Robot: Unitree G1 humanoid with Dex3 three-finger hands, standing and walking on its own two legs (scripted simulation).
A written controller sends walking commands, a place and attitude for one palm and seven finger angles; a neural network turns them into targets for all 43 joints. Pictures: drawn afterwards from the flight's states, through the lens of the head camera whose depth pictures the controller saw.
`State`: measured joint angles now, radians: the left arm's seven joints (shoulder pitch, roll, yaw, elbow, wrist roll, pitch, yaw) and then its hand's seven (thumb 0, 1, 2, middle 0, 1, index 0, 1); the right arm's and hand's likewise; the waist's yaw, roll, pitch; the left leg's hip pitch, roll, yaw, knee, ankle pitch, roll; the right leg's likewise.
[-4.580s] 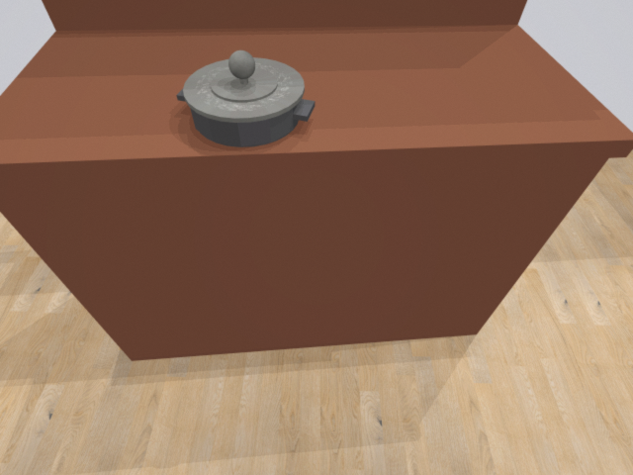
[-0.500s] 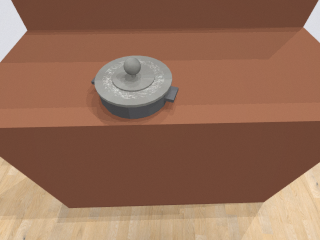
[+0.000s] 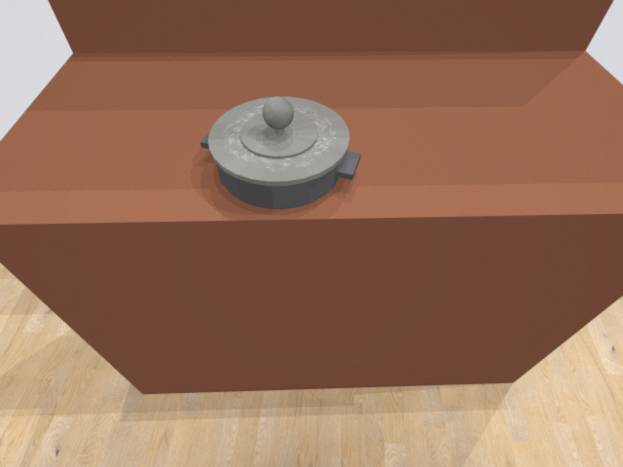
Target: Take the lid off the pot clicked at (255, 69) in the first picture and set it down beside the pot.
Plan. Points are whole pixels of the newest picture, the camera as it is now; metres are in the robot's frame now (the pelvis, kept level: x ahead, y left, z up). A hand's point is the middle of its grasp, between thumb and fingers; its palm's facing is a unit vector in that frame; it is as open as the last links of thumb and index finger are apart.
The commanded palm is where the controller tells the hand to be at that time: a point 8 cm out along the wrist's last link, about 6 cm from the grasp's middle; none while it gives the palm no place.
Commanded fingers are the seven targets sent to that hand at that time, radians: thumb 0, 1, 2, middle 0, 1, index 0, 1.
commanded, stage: look again from close up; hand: left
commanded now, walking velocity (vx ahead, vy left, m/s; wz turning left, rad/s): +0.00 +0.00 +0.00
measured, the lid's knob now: (278, 113) +0.54 +0.09 +0.17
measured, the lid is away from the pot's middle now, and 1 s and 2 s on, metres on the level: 0.00 0.00 0.00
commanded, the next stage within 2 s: shuffle to correct the standing spot in 0.48 s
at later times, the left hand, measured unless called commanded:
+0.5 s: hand out of the picture -0.03 +0.17 -0.17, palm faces +0.02 -0.98 -0.19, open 7.4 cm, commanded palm none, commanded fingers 0.00 0.90 0.90 -0.20 -0.30 -0.20 -0.30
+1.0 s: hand out of the picture -0.04 +0.14 -0.18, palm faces +0.10 -0.98 -0.18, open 7.4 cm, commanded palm none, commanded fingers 0.00 0.90 0.90 -0.20 -0.30 -0.20 -0.30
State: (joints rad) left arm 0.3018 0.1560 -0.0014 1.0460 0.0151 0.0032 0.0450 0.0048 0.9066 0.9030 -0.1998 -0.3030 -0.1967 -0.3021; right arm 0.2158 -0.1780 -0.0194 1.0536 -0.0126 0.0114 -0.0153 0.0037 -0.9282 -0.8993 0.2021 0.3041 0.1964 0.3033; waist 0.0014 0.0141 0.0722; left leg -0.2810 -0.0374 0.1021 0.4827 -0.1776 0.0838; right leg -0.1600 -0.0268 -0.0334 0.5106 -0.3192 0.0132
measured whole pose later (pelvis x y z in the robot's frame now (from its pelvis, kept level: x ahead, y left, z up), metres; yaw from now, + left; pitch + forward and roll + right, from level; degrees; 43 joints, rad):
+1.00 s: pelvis +0.02 -0.02 +0.00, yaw +3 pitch +0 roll -1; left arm 0.41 0.14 0.04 1.07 0.03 0.02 0.02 0.00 0.91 0.90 -0.20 -0.30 -0.19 -0.30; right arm 0.30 -0.13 -0.05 1.09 -0.02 0.00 -0.02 0.00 -0.91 -0.90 0.20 0.30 0.20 0.30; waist -0.01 -0.01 0.03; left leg -0.32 -0.02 0.05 0.56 -0.23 0.05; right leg -0.16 0.00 -0.07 0.53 -0.37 -0.03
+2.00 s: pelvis +0.10 -0.06 +0.00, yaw +6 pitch +0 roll +0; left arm 0.15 0.25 0.07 0.90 0.02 0.04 0.05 0.01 0.91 0.90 -0.20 -0.30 -0.20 -0.30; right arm 0.11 -0.13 -0.02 0.88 -0.02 0.03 -0.02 0.00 -0.91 -0.90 0.20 0.30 0.20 0.30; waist 0.03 -0.05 0.15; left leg -0.32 -0.04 0.00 0.53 -0.22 0.04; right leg -0.45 0.00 0.07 1.12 -0.53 0.03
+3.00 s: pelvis +0.04 -0.03 +0.00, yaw +4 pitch -1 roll -1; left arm 0.35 0.16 0.00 1.07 0.01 0.00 0.05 0.01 0.91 0.90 -0.20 -0.30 -0.20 -0.30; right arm 0.25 -0.18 -0.02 1.03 -0.01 0.01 -0.01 0.01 -0.92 -0.90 0.20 0.30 0.20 0.30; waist 0.00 0.01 0.03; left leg -0.32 -0.03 -0.02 0.54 -0.19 0.03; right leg -0.20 0.00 0.04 0.50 -0.28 0.03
